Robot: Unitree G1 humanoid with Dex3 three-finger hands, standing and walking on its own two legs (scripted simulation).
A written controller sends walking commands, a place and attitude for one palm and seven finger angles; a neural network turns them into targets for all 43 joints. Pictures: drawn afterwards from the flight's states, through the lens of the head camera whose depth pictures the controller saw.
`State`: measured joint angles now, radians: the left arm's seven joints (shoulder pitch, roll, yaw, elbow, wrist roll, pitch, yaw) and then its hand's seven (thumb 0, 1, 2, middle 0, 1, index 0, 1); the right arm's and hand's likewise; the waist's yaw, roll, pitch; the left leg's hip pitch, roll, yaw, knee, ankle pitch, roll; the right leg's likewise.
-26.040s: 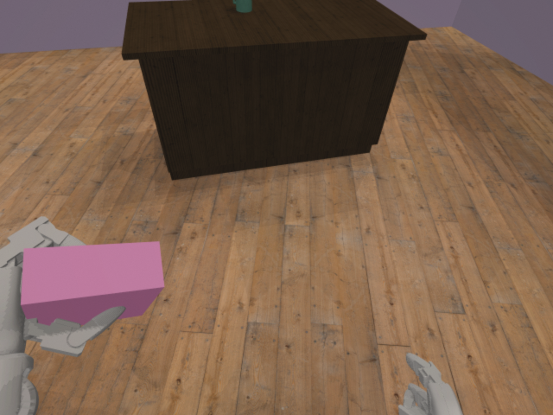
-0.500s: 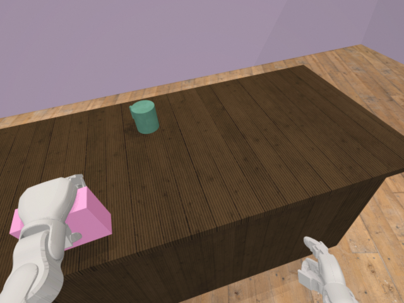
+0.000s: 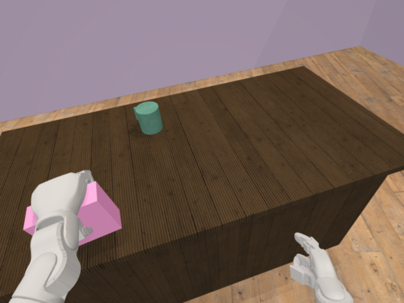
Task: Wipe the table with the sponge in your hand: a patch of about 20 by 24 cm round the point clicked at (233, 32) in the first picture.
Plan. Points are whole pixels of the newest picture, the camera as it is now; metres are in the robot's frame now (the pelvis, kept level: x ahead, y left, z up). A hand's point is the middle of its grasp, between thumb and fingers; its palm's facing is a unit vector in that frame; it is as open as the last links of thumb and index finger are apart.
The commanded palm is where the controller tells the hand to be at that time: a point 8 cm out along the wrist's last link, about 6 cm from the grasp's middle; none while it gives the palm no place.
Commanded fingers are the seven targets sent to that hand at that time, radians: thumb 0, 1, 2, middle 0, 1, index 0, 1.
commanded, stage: move the sponge above the wiping area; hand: left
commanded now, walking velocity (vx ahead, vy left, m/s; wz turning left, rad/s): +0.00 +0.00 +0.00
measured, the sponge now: (82, 222) +0.23 +0.30 +0.04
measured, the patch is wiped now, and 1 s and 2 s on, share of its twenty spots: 0.00 0.00 0.00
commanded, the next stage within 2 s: lower the sponge onto the table in 1.98 s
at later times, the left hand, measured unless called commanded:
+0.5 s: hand (89, 214) +0.24 +0.27 +0.07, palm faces -0.03 -0.14 -0.99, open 9.1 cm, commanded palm +0.21 +0.27 +0.14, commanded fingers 0.00 0.10 1.30 -1.20 -1.60 -1.20 -1.60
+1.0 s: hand (97, 213) +0.24 +0.26 +0.07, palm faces -0.06 -0.13 -0.99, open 9.1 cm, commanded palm +0.22 +0.27 +0.14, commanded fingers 0.00 0.10 1.30 -1.20 -1.60 -1.20 -1.60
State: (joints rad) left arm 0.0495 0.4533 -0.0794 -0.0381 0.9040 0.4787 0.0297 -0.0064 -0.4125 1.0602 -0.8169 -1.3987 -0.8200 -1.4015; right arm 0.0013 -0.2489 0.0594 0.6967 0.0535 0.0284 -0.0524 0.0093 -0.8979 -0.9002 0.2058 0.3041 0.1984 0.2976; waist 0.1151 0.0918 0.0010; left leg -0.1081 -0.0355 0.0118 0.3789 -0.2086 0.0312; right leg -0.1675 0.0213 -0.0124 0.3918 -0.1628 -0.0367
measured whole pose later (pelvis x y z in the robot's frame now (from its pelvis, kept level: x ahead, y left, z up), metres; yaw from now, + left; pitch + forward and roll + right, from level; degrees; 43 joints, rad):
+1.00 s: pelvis +0.01 -0.02 +0.00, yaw +0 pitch -3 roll +0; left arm 0.08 0.46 -0.10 -0.05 0.90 0.38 -0.02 -0.01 -0.41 1.06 -0.82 -1.40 -0.82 -1.40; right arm 0.02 -0.27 0.05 0.68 0.04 0.01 -0.07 0.01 -0.90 -0.90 0.20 0.30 0.20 0.30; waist 0.11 0.10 0.01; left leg -0.12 -0.02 0.00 0.39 -0.23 0.01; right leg -0.17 0.04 -0.03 0.40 -0.18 -0.06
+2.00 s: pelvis +0.01 -0.01 +0.00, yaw +0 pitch -4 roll +0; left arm 0.08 0.46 -0.11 -0.10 0.94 0.38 0.09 -0.01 -0.42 1.07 -0.82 -1.40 -0.82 -1.40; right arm 0.01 -0.24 0.05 0.70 0.05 0.02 -0.06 0.01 -0.90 -0.90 0.20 0.30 0.20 0.30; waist 0.14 0.09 0.00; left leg -0.09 -0.02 0.00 0.38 -0.23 0.02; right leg -0.14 0.04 -0.02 0.39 -0.18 -0.05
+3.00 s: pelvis +0.01 +0.00 +0.00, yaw +1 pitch -2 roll +0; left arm 0.08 0.43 -0.09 0.02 0.91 0.40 0.06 -0.01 -0.42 1.07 -0.82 -1.40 -0.82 -1.40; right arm 0.02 -0.26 0.04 0.69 0.05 0.02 -0.07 0.01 -0.90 -0.90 0.20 0.30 0.20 0.30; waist 0.11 0.09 -0.01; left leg -0.14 -0.03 -0.01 0.40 -0.23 0.03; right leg -0.18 0.03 -0.02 0.39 -0.18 -0.04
